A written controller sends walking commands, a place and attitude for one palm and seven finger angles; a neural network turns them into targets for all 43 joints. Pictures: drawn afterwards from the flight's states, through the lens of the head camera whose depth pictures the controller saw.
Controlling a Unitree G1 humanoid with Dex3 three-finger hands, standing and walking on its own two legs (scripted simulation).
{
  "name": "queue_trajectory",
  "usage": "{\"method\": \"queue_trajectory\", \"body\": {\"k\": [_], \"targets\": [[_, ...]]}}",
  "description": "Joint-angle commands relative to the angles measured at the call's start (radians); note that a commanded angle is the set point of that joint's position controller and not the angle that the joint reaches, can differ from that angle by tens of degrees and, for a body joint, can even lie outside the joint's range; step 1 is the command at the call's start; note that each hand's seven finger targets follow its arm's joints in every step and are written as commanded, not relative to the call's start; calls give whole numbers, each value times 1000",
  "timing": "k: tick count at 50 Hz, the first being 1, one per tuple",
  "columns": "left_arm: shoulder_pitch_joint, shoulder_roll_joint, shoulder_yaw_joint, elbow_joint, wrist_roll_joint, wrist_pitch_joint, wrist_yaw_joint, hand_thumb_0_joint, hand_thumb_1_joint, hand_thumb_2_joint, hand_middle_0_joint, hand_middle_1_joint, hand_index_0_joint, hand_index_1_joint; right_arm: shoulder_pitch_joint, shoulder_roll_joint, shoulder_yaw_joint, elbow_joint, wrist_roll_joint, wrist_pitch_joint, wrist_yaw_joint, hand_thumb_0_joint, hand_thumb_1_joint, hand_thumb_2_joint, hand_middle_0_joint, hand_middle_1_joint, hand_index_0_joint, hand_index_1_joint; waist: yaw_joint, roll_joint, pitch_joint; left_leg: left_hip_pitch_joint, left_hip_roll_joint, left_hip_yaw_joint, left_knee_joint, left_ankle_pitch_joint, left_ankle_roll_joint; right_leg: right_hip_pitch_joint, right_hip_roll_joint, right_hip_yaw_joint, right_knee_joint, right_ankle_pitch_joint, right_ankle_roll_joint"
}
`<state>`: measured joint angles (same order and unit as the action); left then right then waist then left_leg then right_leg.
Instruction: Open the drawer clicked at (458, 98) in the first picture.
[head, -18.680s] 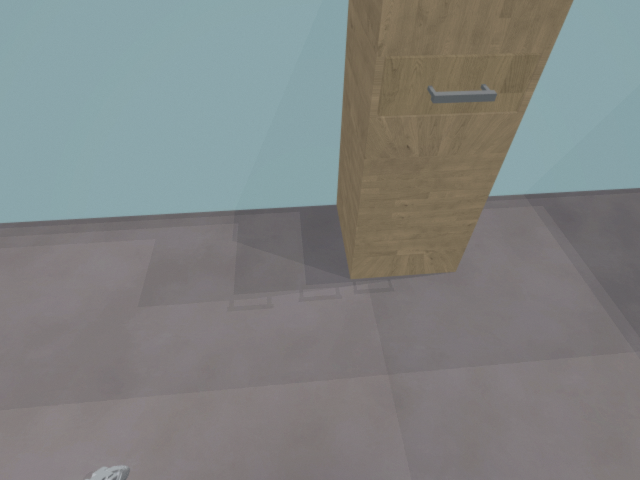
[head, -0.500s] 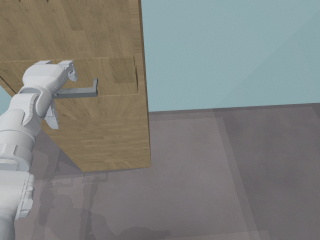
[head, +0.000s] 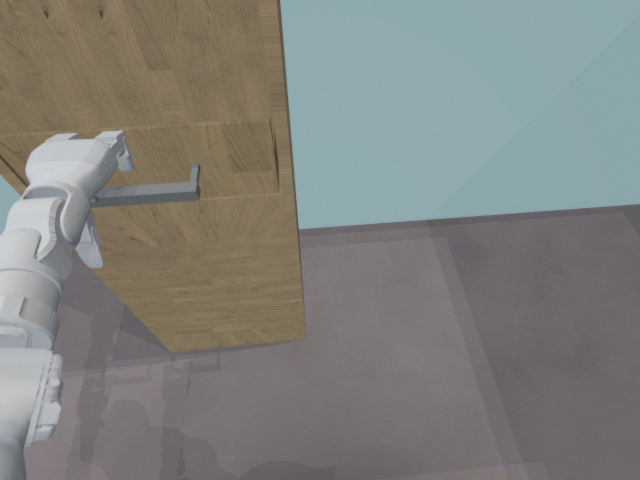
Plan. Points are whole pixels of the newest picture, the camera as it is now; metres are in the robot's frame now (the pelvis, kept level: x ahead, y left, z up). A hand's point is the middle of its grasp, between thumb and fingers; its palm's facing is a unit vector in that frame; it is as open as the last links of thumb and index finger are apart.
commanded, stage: move the hooked fingers above the handle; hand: left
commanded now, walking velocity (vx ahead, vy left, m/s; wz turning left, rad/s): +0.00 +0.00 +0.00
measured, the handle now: (146, 183) +0.52 +0.27 +0.04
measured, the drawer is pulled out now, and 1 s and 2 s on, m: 0.00 0.00 0.00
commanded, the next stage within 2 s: lower the fingers behind the handle in 0.08 s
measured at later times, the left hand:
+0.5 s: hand (109, 205) +0.45 +0.29 +0.07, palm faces -0.15 +0.00 -0.99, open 13.7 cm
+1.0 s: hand (127, 209) +0.47 +0.28 +0.04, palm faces -0.09 -0.01 -1.00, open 13.7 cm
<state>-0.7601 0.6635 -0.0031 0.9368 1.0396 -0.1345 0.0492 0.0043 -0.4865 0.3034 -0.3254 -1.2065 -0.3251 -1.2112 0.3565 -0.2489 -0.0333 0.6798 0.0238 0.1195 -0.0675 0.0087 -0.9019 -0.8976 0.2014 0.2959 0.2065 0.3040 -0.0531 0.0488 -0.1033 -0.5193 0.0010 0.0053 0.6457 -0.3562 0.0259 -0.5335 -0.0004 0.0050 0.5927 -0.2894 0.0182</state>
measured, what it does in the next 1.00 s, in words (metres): stands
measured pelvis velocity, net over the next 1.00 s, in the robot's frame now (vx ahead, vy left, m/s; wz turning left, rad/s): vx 0.00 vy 0.00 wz -0.02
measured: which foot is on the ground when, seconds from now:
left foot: down 0.00-1.00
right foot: down 0.00-1.00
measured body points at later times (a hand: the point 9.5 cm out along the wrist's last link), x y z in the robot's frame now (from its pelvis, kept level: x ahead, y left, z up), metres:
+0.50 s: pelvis -0.01 +0.00 +0.00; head +0.07 -0.01 +0.44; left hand +0.46 +0.29 +0.12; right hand +0.02 -0.27 -0.13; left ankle -0.03 +0.10 -0.72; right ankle -0.01 -0.14 -0.72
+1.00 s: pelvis +0.00 +0.00 -0.01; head +0.09 +0.01 +0.43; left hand +0.47 +0.28 +0.09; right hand +0.01 -0.27 -0.14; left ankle -0.03 +0.10 -0.72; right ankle -0.01 -0.14 -0.72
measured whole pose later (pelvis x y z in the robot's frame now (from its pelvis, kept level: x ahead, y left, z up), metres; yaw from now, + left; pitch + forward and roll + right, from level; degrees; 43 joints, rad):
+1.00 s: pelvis +0.00 +0.00 -0.01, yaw -1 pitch +18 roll -2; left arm -0.79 0.63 0.04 1.04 1.09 -0.13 0.19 0.00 -0.49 0.30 -0.32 -1.20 -0.32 -1.22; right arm 0.36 -0.26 -0.05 0.70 0.00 0.11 -0.04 0.01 -0.90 -0.90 0.20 0.30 0.20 0.30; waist -0.10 0.05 -0.14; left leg -0.68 0.01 0.01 0.76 -0.40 0.03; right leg -0.68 0.01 0.01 0.69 -0.32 0.02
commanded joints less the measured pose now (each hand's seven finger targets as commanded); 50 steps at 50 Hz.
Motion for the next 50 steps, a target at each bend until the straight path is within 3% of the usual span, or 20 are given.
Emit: {"method": "queue_trajectory", "body": {"k": [1, 4, 6, 9, 11, 14, 17, 19, 21, 23, 28, 32, 35, 37, 39, 42, 44, 47, 49, 50], "targets": [[-567, 156, 10, -329, -37, -106, 45, 0, -500, 300, -300, -1200, -300, -1200, 80, -172, -80, -63, -9, -35, -12, 0, -900, -900, 200, 300, 200, 300, -68, 80, -320, 281, -8, -24, -22, 465, 11, 43, 45, -31, -33, 228, -53], [-578, 241, 103, -287, -29, -101, 110, 0, -500, 300, -300, -1200, -300, -1200, 83, -173, -76, -49, -13, -36, -2, 0, -900, -900, 200, 300, 200, 300, -41, 92, -351, 253, -12, -33, -14, 468, -2, 38, 48, -40, -5, 219, -58], [-596, 324, 170, -239, -6, -72, 164, 0, -500, 300, -300, -1200, -300, -1200, 79, -182, -68, -41, -18, -36, 4, 0, -900, -900, 200, 300, 200, 300, -24, 85, -359, 192, -17, -33, -17, 457, -8, 61, 49, -46, 11, 224, -64], [-557, 370, 206, -185, 26, 1, 224, 0, -500, 300, -300, -1200, -300, -1200, 57, -175, -58, -47, -25, -36, 20, 0, -900, -900, 200, 300, 200, 300, 14, 130, -415, 161, -20, -14, -11, 503, -13, 116, 44, -46, 37, 277, -64], [-498, 317, 171, -115, 35, 59, 223, 0, -500, 300, -300, -1200, -300, -1200, 59, -176, -60, -53, -28, -29, 30, 0, -900, -900, 200, 300, 200, 300, 12, 85, -447, 151, -16, -2, -4, 563, -12, 157, 45, -49, 40, 329, -59], [-409, 260, 115, -46, 25, 118, 171, 0, -500, 300, -300, -1200, -300, -1200, 71, -186, -62, -65, -16, -21, 33, 0, -900, -900, 200, 300, 200, 300, 7, -4, -414, 120, -5, 19, -16, 538, -2, 186, 42, -45, 21, 359, -47], [-399, 292, 118, 1, 31, 132, 136, 0, -500, 300, -300, -1200, -300, -1200, 56, -196, -53, -73, -7, -5, 21, 0, -900, -900, 200, 300, 200, 300, -3, -88, -341, 53, -11, 32, -45, 418, 10, 219, 38, -34, -4, 335, -42], [-442, 268, 79, -10, 33, 113, 110, 0, -500, 300, -300, -1200, -300, -1200, 53, -197, -51, -82, 1, -10, 6, 0, -900, -900, 200, 300, 200, 300, -27, -86, -283, 41, -13, 33, -59, 328, 16, 186, 34, -29, -26, 275, -41], [-468, 287, 99, -64, 26, 52, 88, 0, -500, 300, -300, -1200, -300, -1200, 62, -198, -59, -85, -2, -21, -9, 0, -900, -900, 200, 300, 200, 300, -39, -94, -308, 64, -12, 29, -51, 321, 27, 191, 33, -17, -34, 272, -40], [-485, 343, 140, -116, 26, -17, 78, 0, -500, 300, -300, -1200, -300, -1200, 73, -193, -61, -86, -6, -28, -23, 0, -900, -900, 200, 300, 200, 300, -34, -32, -353, 74, -18, 26, -34, 326, 30, 195, 33, -3, -18, 285, -41], [-512, 288, 127, -190, 26, -131, 123, 0, -500, 300, -300, -1200, -300, -1200, 102, -178, -78, -56, -20, -44, -21, 0, -900, -900, 200, 300, 200, 300, -56, 79, -356, 125, -16, 0, 18, 372, 17, 45, 47, -15, 16, 236, -51], [-516, 315, 161, -138, 29, -110, 192, 0, -500, 300, -300, -1200, -300, -1200, 124, -185, -80, -32, -28, -47, -3, 0, -900, -900, 200, 300, 200, 300, -53, 91, -399, 98, -18, -7, 50, 395, 8, 11, 50, -29, 53, 234, -53], [-510, 280, 137, -111, 34, -62, 226, 0, -500, 300, -300, -1200, -300, -1200, 133, -185, -82, -23, -33, -47, 14, 0, -900, -900, 200, 300, 200, 300, -48, 121, -443, 108, -15, -7, 67, 452, 0, 2, 52, -37, 74, 265, -55], [-498, 291, 143, -72, 38, -25, 230, 0, -500, 300, -300, -1200, -300, -1200, 141, -194, -81, -14, -33, -42, 19, 0, -900, -900, 200, 300, 200, 300, -52, 72, -456, 90, -10, -4, 75, 484, 4, 23, 51, -37, 80, 305, -49], [-497, 250, 111, -79, 35, 0, 223, 0, -500, 300, -300, -1200, -300, -1200, 143, -191, -83, -21, -32, -39, 24, 0, -900, -900, 200, 300, 200, 300, -51, 78, -479, 111, -8, -2, 76, 507, 4, 39, 53, -37, 75, 320, -48], [-487, 296, 143, -107, 39, 7, 204, 0, -500, 300, -300, -1200, -300, -1200, 140, -196, -81, -27, -32, -31, 21, 0, -900, -900, 200, 300, 200, 300, -39, 72, -511, 117, -4, 0, 79, 564, 9, 80, 52, -25, 77, 372, -44], [-447, 216, 85, -62, 38, 20, 192, 0, -500, 300, -300, -1200, -300, -1200, 137, -188, -81, -27, -27, -27, 22, 0, -900, -900, 200, 300, 200, 300, -53, 42, -435, 102, -3, 1, 71, 537, 10, 57, 55, -36, 64, 342, -44], [-394, 249, 115, -50, 38, 10, 178, 0, -500, 300, -300, -1200, -300, -1200, 129, -193, -75, -34, -24, -22, 18, 0, -900, -900, 200, 300, 200, 300, -38, 19, -392, 68, -5, 3, 56, 483, 14, 63, 54, -31, 58, 318, -46], [-414, 202, 80, -78, 36, -9, 175, 0, -500, 300, -300, -1200, -300, -1200, 127, -183, -76, -42, -24, -25, 16, 0, -900, -900, 200, 300, 200, 300, -48, 24, -377, 72, -5, 2, 56, 463, 15, 44, 54, -34, 55, 296, -47], [-413, 224, 98, -71, 39, -16, 177, 0, -500, 300, -300, -1200, -300, -1200, 125, -186, -76, -38, -24, -26, 15, 0, -900, -900, 200, 300, 200, 300, -49, 27, -349, 67, -4, -1, 55, 439, 14, 23, 55, -36, 56, 276, -50]]}}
